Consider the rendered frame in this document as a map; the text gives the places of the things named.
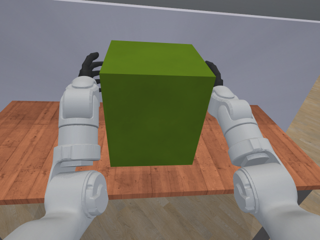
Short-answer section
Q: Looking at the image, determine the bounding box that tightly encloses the table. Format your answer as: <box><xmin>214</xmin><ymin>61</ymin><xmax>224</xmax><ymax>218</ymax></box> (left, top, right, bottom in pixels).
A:
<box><xmin>0</xmin><ymin>100</ymin><xmax>320</xmax><ymax>240</ymax></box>

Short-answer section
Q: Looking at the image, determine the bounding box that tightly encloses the left robot forearm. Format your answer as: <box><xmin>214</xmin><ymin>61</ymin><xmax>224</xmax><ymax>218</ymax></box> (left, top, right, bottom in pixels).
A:
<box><xmin>44</xmin><ymin>76</ymin><xmax>101</xmax><ymax>210</ymax></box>

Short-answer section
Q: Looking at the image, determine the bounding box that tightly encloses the robot left hand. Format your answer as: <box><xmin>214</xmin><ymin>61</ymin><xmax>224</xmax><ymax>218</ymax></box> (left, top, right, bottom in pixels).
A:
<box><xmin>78</xmin><ymin>52</ymin><xmax>103</xmax><ymax>92</ymax></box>

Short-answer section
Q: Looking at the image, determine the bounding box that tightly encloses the right robot upper arm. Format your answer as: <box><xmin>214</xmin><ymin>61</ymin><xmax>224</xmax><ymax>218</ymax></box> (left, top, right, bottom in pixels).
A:
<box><xmin>233</xmin><ymin>162</ymin><xmax>320</xmax><ymax>240</ymax></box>

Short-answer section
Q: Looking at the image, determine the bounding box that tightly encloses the left robot upper arm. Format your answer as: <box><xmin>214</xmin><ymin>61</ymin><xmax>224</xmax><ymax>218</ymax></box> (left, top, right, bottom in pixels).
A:
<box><xmin>3</xmin><ymin>170</ymin><xmax>109</xmax><ymax>240</ymax></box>

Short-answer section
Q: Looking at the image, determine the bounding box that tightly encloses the right robot forearm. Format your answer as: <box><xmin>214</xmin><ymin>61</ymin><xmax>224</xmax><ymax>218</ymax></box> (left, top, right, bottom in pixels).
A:
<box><xmin>207</xmin><ymin>85</ymin><xmax>298</xmax><ymax>201</ymax></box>

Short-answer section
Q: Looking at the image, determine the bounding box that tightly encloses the carton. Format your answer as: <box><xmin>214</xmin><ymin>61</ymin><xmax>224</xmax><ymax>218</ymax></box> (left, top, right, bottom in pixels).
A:
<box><xmin>99</xmin><ymin>40</ymin><xmax>216</xmax><ymax>167</ymax></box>

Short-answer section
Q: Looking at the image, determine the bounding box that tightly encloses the robot right hand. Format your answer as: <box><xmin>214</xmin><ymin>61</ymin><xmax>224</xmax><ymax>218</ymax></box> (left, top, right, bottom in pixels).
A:
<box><xmin>205</xmin><ymin>60</ymin><xmax>223</xmax><ymax>87</ymax></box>

